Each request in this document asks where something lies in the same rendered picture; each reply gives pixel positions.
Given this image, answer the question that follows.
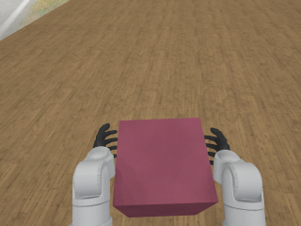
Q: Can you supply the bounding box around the robot right forearm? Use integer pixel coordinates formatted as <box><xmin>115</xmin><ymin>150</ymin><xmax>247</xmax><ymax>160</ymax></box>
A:
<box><xmin>213</xmin><ymin>150</ymin><xmax>266</xmax><ymax>226</ymax></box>

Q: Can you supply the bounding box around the robot right hand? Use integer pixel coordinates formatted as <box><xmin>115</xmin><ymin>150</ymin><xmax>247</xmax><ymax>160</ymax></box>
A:
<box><xmin>204</xmin><ymin>127</ymin><xmax>230</xmax><ymax>165</ymax></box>

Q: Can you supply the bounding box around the robot left forearm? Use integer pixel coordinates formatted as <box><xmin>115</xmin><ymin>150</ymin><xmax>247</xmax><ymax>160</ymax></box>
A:
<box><xmin>69</xmin><ymin>146</ymin><xmax>116</xmax><ymax>226</ymax></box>

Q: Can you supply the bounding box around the carton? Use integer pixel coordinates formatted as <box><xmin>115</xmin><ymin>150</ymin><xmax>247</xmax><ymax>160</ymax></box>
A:
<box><xmin>112</xmin><ymin>118</ymin><xmax>218</xmax><ymax>218</ymax></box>

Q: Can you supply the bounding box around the robot left hand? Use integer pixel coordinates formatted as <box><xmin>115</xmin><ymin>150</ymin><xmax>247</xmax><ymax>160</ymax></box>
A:
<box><xmin>92</xmin><ymin>123</ymin><xmax>118</xmax><ymax>158</ymax></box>

